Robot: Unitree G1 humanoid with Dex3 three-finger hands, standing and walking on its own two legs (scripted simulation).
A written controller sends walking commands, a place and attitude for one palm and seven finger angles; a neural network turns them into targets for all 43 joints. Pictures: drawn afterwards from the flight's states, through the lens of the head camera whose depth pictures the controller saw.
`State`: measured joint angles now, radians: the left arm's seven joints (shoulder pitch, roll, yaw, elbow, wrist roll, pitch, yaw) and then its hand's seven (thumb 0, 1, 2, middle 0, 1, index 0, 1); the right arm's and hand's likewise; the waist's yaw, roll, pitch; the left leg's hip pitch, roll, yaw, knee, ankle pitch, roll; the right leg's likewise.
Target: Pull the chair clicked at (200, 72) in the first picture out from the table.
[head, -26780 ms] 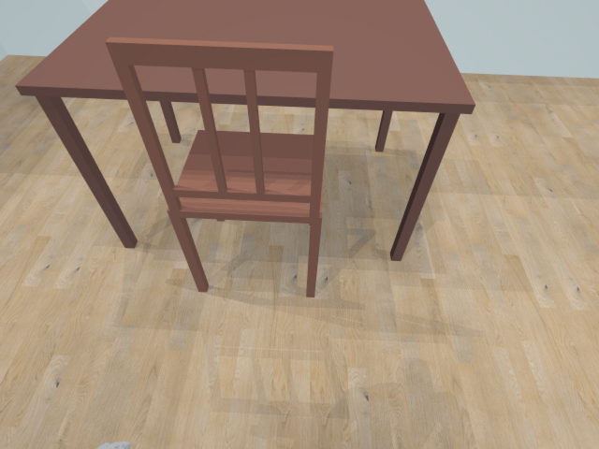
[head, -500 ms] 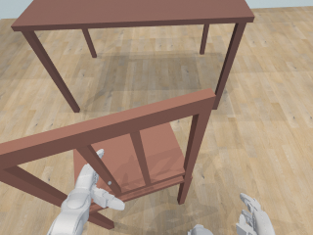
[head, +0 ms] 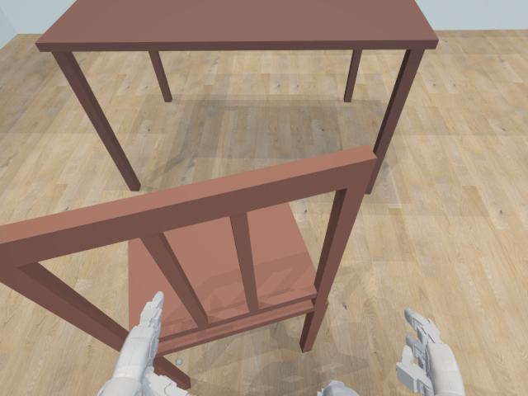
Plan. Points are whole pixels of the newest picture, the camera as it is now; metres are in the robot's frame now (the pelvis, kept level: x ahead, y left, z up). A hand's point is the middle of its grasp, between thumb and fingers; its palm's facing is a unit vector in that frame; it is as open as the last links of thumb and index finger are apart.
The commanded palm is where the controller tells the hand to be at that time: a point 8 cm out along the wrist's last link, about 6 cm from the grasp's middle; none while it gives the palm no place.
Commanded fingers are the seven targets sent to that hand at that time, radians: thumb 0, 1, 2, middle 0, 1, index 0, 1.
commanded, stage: draw the fingers out of the gap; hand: left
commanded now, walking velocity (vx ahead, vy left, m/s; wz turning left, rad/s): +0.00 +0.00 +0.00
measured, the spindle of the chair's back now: (182, 287) +0.28 +0.14 +0.00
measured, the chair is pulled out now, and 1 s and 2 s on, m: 0.58 0.58 0.57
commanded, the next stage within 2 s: draw the hand back to the body in 0.34 s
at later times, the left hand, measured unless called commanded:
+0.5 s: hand out of the picture +0.12 +0.13 -0.03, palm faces -0.01 -0.99 -0.15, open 17.4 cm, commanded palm +0.10 +0.19 +0.00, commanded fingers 0.00 -0.55 0.20 0.00 0.00 0.00 0.00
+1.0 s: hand (105, 366) +0.16 +0.18 +0.08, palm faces +0.06 -0.99 -0.15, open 17.2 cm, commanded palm +0.12 +0.25 +0.10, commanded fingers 0.00 -0.26 0.34 -0.04 -0.06 -0.04 -0.06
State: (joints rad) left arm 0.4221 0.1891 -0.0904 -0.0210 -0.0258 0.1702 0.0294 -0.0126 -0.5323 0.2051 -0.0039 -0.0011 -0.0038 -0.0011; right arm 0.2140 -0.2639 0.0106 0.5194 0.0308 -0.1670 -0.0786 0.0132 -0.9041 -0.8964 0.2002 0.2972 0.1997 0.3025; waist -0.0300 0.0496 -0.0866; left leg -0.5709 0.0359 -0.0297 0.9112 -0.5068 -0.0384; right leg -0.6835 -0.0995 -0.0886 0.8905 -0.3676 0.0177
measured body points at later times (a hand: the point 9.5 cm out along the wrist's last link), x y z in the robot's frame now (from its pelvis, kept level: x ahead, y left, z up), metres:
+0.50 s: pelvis -0.01 +0.00 -0.01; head +0.02 -0.02 +0.43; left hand +0.12 +0.19 -0.02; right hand +0.18 -0.24 -0.08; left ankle -0.03 +0.14 -0.69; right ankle +0.04 -0.13 -0.69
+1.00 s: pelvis -0.01 +0.00 -0.01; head +0.01 -0.01 +0.44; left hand +0.15 +0.24 +0.09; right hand +0.18 -0.23 -0.08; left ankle -0.03 +0.14 -0.69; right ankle +0.04 -0.13 -0.69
